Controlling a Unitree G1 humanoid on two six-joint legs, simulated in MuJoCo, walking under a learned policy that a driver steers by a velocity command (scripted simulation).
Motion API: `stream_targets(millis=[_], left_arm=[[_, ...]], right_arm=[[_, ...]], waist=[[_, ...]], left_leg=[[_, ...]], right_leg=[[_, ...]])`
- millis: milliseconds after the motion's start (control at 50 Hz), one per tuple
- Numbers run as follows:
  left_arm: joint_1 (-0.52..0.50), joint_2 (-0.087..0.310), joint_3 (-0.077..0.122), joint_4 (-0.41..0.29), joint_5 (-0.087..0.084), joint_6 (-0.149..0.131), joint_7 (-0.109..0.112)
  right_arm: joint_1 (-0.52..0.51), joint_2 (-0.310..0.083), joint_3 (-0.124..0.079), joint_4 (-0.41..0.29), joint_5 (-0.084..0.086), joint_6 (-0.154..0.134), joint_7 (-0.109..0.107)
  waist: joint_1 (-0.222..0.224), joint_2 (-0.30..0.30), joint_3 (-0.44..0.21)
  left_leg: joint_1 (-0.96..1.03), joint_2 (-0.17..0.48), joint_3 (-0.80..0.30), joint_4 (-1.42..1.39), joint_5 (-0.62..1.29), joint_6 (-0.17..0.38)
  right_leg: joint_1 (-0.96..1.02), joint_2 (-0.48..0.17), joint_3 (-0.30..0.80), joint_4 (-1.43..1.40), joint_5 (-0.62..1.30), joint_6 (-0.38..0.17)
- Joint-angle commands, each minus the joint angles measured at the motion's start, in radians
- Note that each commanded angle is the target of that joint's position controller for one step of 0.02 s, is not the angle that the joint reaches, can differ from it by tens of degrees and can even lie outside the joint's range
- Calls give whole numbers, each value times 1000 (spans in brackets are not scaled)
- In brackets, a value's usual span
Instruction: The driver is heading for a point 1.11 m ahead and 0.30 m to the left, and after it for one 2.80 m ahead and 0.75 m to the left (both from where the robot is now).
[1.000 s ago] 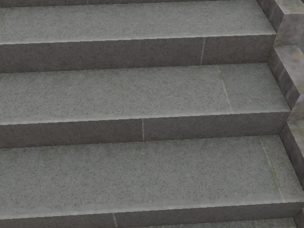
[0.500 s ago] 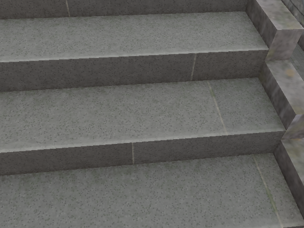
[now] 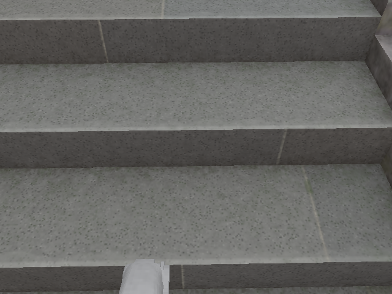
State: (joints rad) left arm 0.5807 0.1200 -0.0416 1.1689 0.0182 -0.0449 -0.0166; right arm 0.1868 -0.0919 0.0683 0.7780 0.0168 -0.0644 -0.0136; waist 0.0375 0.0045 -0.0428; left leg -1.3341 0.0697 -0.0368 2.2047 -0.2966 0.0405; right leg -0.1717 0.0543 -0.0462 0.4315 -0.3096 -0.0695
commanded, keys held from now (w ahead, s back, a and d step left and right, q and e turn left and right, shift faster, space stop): w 0.42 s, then no key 0.18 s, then q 0.34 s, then w+q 0.06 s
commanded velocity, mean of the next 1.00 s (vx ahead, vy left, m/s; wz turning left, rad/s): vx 0.32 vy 0.00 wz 0.13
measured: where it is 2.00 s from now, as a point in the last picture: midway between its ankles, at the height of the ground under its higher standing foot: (147, 108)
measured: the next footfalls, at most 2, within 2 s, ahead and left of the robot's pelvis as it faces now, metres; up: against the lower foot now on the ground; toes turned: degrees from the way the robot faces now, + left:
left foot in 0.18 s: +0.28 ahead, +0.13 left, +0.16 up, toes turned +6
right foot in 0.74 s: +0.60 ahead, -0.06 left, +0.33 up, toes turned -2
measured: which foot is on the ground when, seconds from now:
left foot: up 0.00-0.16, down 0.18-0.78, up 0.80-1.00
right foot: down 0.00-0.18, up 0.20-0.72, down 0.74-1.00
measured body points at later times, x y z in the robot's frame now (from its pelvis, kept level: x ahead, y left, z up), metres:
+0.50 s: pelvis +0.27 +0.06 +0.16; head +0.26 +0.07 +0.61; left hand +0.46 +0.25 +0.05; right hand +0.18 -0.14 +0.01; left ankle +0.24 +0.12 -0.57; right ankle +0.35 -0.10 -0.27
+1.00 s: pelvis +0.47 +0.03 +0.29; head +0.48 +0.04 +0.74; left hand +0.52 +0.29 +0.16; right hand +0.67 -0.20 +0.18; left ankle +0.44 +0.17 -0.30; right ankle +0.56 -0.06 -0.41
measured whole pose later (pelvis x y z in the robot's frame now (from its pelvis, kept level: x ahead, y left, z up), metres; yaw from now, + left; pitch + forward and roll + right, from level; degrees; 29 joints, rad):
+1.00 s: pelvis +0.47 +0.03 +0.29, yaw +10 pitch +6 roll -3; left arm 0.20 0.21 0.04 0.96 0.04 -0.10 0.05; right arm 0.11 -0.27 -0.05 0.91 -0.04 -0.08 0.06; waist 0.03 0.04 -0.10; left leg -0.84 0.08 -0.11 1.50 -0.29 0.06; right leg -0.56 -0.04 -0.24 0.71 -0.25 -0.07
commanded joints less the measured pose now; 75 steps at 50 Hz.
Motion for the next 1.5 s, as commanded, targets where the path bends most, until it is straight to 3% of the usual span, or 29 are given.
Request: stream_targets(millis=[20,100,140,180,200,220,240,260,280,340,460,560,600,660,740,780,800,840,880,920,1000,1060,1140,1220,1240,1260,1280,1360,1500], left_arm=[[-12,100,-1,-56,-17,3,20],[58,150,21,-49,-65,7,71],[100,197,14,-47,-17,-4,49],[-20,287,50,-85,0,1,49],[-18,210,42,-136,11,-22,35],[-12,77,26,-132,16,-53,-8],[-56,75,47,-139,-6,-79,-56],[-262,40,39,-249,-32,-75,-75],[-361,141,73,-266,33,-66,-49],[-263,-24,12,-320,30,-8,-70],[-433,56,9,-331,-9,-13,-102],[-745,55,-29,-481,-22,-20,-42],[-825,57,-27,-516,-6,12,-44],[-813,13,-32,-486,38,62,-79],[-713,125,22,-472,6,49,-41],[-408,203,44,-424,10,51,11],[-179,234,66,-377,82,59,11],[-302,273,95,-342,64,-29,39],[-449,66,48,-284,11,-67,16],[-573,-41,30,-294,-9,-74,39],[-479,116,79,-302,48,-84,75],[-516,213,99,-321,27,-89,36],[-539,233,95,-322,39,-124,26],[-469,201,91,-305,-8,-68,20],[-436,128,68,-292,11,-57,8],[-513,87,47,-406,25,-70,0],[-600,98,41,-395,33,-78,-29],[-485,162,54,-302,49,-87,-31],[-660,52,-20,-414,46,-69,-29]], right_arm=[[-211,6,47,-195,-21,-41,13],[-344,16,65,-269,-23,-43,23],[-213,-86,14,-258,1,-65,26],[67,-228,-53,-164,-10,-57,47],[275,-338,-92,-62,-50,-43,56],[451,-402,-115,50,-66,-13,32],[412,-279,-95,83,-76,-9,10],[302,-162,-64,121,-40,-11,16],[156,-164,-73,129,-102,-29,45],[45,-10,-39,208,-121,-14,66],[284,-74,-26,302,-166,-42,49],[473,-92,-14,389,-179,-30,51],[561,-100,-8,407,-168,-33,59],[395,-95,-2,315,-85,-48,101],[368,-303,-69,270,-24,-90,112],[385,-199,-73,180,-69,-93,120],[267,-136,-84,174,-41,-57,122],[226,-136,-114,192,-17,-35,108],[138,-89,-101,165,-51,-25,67],[88,-38,-88,145,-69,-4,52],[-27,-127,-96,113,-50,-20,90],[-77,-198,-118,94,-51,-15,116],[-72,-200,-127,92,-44,-40,114],[-8,-240,-169,123,-42,-62,73],[67,-262,-190,153,-65,-71,57],[167,-418,-236,144,-17,-78,31],[273,-386,-235,199,-46,-83,24],[59,-226,-170,160,-68,-61,34],[399,-95,-83,310,-144,-22,48]], waist=[[-27,19,152],[-8,-56,42],[-108,-258,-138],[-272,-358,-243],[-287,29,-362],[-272,441,-453],[-227,283,-352],[-169,192,-62],[-136,50,246],[53,-30,84],[-11,127,-10],[-86,7,25],[-109,67,10],[-38,124,33],[49,214,-71],[75,-75,-505],[187,-269,-520],[106,-117,-225],[-14,68,-123],[-97,-11,-78],[-48,-33,-128],[-69,-91,-60],[-70,-36,-21],[-46,31,-21],[-52,97,-27],[-113,358,-32],[-211,273,12],[-46,-35,22],[-126,64,42]], left_leg=[[-124,40,65,-227,104,-25],[366,71,211,-752,23,-3],[774,-121,337,-854,-146,60],[904,-106,89,-1161,-162,136],[1265,106,-338,-1357,2,262],[1498,285,-944,-1888,-69,397],[1398,319,-1043,-1961,-254,329],[1198,284,-839,-1895,-364,255],[913,188,-532,-1772,-332,266],[833,129,-187,-1849,22,140],[932,39,29,-1934,156,111],[1378,173,-74,-1953,438,145],[1350,173,-53,-1983,524,151],[1037,140,70,-2064,739,128],[1214,162,31,-1864,1655,120],[822,31,-23,-1466,1071,13],[684,-140,-91,-930,44,-4],[486,-72,-230,-394,126,3],[515,-2,-147,-481,38,27],[549,31,-126,-619,-150,33],[526,31,-48,-711,77,11],[780,33,83,-1060,-126,-12],[855,43,-6,-1269,-44,34],[1095,-40,56,-1724,-26,68],[1177,-13,-26,-1760,10,123],[1314,176,-530,-1900,-152,342],[1436,188,-661,-1989,-373,338],[1234,148,-464,-1890,-14,263],[1231,127,-428,-1835,-69,268]], right_leg=[[-133,-239,227,-245,-10,-121],[-57,-265,156,-428,444,-136],[50,-255,72,-201,1703,-134],[263,-287,98,155,1981,-106],[-64,-182,102,478,1562,-82],[-351,105,232,908,171,-45],[-520,113,425,1294,65,-59],[-720,66,345,1413,58,-93],[-862,22,366,1484,249,-127],[-858,-22,303,1553,385,-255],[-1085,-55,58,1746,296,-187],[-1470,-133,51,1484,171,-153],[-1389,-149,-16,1323,308,-106],[-847,-126,-100,1100,123,-86],[-410,33,-146,626,77,-67],[255,-247,420,425,567,-325],[228,-444,809,103,370,-447],[-145,-429,718,22,4,-334],[-316,-380,384,53,16,-239],[-389,-313,221,-9,45,-165],[-329,-278,45,-105,-71,-118],[-393,-283,-64,-274,-121,-82],[-182,-381,-60,-230,-44,-90],[-71,-334,-105,-2,-155,-89],[-151,-264,-167,217,-98,-44],[-528,-100,-154,436,-222,55],[-768,-72,33,673,-218,48],[-914,-107,177,1107,158,-25],[-1374,-73,118,1790,-97,-111]])
Velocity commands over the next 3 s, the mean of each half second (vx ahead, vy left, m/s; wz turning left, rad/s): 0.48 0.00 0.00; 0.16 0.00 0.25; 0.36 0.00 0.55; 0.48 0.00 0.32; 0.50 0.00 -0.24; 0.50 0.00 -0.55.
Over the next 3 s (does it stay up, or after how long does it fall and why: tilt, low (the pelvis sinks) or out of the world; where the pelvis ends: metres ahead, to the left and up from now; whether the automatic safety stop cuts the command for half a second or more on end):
stays up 1.39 0.53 0.66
